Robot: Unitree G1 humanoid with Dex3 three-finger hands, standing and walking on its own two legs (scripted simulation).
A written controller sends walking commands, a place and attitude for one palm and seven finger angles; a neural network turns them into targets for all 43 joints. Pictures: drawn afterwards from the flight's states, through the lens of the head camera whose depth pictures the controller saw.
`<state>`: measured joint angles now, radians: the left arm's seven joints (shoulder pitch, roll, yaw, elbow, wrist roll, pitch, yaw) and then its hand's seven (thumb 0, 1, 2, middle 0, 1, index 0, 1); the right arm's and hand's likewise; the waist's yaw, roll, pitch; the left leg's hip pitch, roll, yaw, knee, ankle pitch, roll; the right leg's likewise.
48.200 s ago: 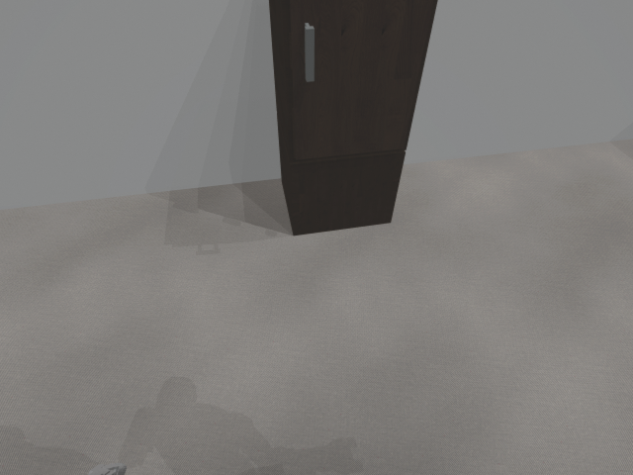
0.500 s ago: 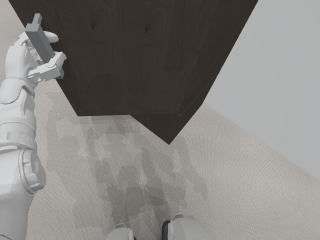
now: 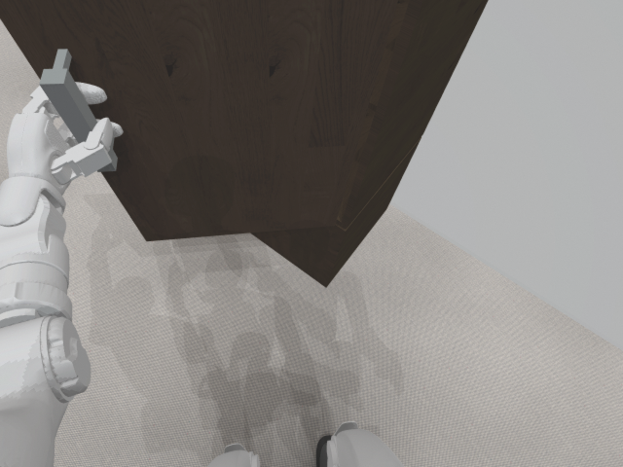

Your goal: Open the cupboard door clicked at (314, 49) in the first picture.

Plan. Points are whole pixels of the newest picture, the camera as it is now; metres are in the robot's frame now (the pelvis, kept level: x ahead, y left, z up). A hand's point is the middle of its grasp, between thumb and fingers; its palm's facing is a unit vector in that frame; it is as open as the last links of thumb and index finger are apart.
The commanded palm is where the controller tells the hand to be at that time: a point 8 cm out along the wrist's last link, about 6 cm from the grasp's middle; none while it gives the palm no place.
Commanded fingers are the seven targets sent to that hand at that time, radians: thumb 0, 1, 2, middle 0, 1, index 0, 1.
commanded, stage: pull the door open along its arc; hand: left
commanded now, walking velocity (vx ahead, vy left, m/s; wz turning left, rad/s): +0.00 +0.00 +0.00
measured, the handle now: (86, 114) +0.55 +0.24 +0.09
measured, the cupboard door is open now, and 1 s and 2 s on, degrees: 45 86 85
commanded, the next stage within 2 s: open thumb and fingers to let go in 0.84 s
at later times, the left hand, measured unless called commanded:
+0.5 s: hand (146, 252) +0.35 +0.15 +0.09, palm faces +0.37 -0.93 +0.04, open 6.3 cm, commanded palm +0.29 +0.21 +0.09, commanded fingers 0.00 0.90 0.90 -0.40 -1.35 -0.40 -1.35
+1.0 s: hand (226, 322) +0.27 +0.07 +0.09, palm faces +0.44 -0.90 +0.00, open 6.3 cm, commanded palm +0.23 +0.12 +0.09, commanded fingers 0.00 0.62 0.78 -0.38 -1.32 -0.38 -1.32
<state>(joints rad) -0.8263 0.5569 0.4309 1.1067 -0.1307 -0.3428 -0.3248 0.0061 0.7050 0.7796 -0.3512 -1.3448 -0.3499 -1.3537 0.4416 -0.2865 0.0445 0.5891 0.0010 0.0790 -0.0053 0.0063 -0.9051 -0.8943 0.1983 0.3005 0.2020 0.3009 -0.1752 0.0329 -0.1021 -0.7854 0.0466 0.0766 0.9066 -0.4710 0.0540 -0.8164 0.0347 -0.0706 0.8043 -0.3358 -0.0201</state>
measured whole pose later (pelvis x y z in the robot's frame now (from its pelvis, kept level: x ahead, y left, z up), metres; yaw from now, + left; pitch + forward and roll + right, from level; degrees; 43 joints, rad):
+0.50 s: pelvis +0.01 -0.01 +0.02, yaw +2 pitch +11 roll -1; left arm -0.13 0.03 0.11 0.28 -0.09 -0.24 0.27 0.01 0.66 0.77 -0.34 -1.30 -0.35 -1.28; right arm 0.20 -0.21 0.01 0.55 -0.02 0.03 0.02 0.01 -0.91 -0.89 0.20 0.30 0.20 0.30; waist -0.01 0.03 -0.12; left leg -0.53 0.01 0.08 0.78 -0.44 0.04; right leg -0.59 0.01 -0.06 0.75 -0.35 -0.03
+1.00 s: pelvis +0.01 -0.05 +0.02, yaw +5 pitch +6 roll +1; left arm 0.21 -0.07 -0.17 -0.01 0.05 -0.19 0.48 0.02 0.67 0.76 -0.31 -1.32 -0.33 -1.33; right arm 0.23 -0.22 0.00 0.57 -0.07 0.01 -0.02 0.01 -0.91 -0.90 0.20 0.30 0.20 0.30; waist 0.00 0.04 -0.08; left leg -0.44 0.02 0.02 0.76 -0.42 -0.01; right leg -0.49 0.01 -0.12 0.76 -0.38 -0.08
